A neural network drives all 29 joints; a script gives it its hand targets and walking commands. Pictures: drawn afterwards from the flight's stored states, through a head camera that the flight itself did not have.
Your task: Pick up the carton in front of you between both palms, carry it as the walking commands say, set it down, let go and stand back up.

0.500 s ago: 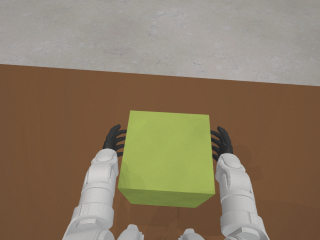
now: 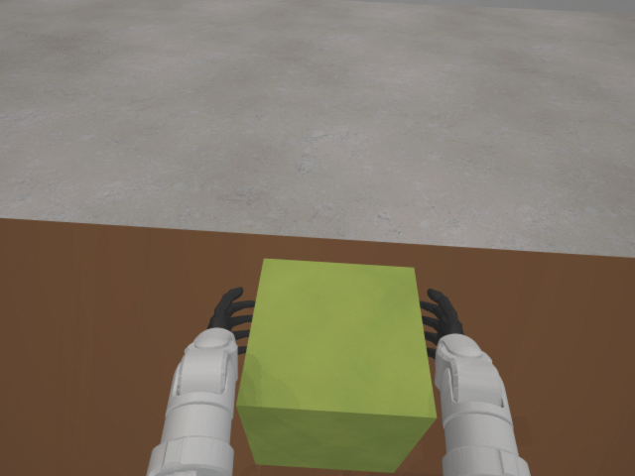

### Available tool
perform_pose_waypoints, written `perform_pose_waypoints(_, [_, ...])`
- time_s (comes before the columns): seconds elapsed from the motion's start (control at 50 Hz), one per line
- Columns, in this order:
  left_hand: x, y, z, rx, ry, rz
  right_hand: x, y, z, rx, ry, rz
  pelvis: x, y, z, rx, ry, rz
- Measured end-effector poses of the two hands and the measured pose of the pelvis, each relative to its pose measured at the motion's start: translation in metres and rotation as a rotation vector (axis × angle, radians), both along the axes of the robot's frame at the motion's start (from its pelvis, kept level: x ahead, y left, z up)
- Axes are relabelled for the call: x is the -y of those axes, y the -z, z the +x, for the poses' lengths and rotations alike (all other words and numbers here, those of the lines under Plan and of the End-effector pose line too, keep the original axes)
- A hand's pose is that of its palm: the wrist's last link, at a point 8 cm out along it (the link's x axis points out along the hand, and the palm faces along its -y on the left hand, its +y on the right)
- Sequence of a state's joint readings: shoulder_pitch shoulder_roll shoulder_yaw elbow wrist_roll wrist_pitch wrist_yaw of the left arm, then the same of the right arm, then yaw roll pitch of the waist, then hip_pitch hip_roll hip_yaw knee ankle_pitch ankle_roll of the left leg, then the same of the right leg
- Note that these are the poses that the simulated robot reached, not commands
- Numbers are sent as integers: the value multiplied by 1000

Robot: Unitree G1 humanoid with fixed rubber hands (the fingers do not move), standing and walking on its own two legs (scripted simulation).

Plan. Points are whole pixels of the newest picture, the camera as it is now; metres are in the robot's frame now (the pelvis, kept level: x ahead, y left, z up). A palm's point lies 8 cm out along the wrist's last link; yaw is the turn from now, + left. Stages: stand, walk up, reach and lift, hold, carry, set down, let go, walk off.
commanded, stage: reach and lift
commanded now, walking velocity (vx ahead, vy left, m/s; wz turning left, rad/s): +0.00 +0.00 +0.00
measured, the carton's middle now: (331, 370) +0.31 +0.00 -0.05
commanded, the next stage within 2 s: hold in 0.84 s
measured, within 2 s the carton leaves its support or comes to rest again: neither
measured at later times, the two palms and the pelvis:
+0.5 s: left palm (219, 341) +0.31 +0.15 +0.02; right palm (443, 339) +0.31 -0.15 +0.03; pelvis +0.01 +0.00 +0.00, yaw -1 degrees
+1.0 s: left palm (219, 337) +0.30 +0.14 +0.04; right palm (452, 337) +0.30 -0.15 +0.05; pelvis +0.01 +0.00 +0.01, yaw -1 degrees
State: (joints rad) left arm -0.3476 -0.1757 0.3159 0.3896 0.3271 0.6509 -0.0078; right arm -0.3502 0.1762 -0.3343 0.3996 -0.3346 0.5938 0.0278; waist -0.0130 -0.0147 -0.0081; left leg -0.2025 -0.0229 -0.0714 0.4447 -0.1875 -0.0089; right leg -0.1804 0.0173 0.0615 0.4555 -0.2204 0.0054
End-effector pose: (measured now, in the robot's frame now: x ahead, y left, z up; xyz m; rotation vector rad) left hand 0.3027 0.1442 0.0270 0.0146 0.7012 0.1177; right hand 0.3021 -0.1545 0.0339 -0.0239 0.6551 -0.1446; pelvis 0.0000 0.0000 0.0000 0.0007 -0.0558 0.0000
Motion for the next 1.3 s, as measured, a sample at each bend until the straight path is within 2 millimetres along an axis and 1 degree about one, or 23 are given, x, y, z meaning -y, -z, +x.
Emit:
perform_pose_waypoints(0.12, [1, -1, -2, -2, 9, 9, 1, -1, -2, -3, 4, 3, 0, -1, -3, 18, 11, 2])
perform_pose_waypoints(0.28, [-2, 12, -4, -26, 6, 13, -2, 7, 1, -27, -9, -5, 1, -1, -3, 11, 11, -2])
perform_pose_waypoints(0.36, [-3, 13, -1, -22, 3, 6, -4, 7, 5, -22, -5, -2, 0, -2, 0, 3, 14, -3])
perform_pose_waypoints(0.48, [-4, 7, 4, -15, 9, 10, -4, 1, 8, -16, -13, -18, -1, -4, 7, 4, 10, -2])
perform_pose_waypoints(0.58, [-5, 2, 4, -8, 9, 10, -5, -6, 10, -10, -22, -30, -2, -6, 14, 7, 8, -1])
perform_pose_waypoints(0.68, [-2, -3, 4, -5, 26, 25, -2, -9, 7, -7, -17, -31, -2, -7, 17, 18, 14, -1])
perform_pose_waypoints(0.86, [-1, -7, -1, -10, 25, 29, -1, -11, 2, -13, -17, -25, 0, -7, 14, 42, 21, 0])
perform_pose_waypoints(1.08, [2, -20, -5, 6, 26, 24, 2, -23, -5, 4, -8, -22, 1, -7, 10, 70, 15, -2])
perform_pose_waypoints(1.3, [-2, -19, -9, 2, 14, 17, -2, -24, -6, 1, -8, -14, 0, -5, 5, 74, 16, -2])
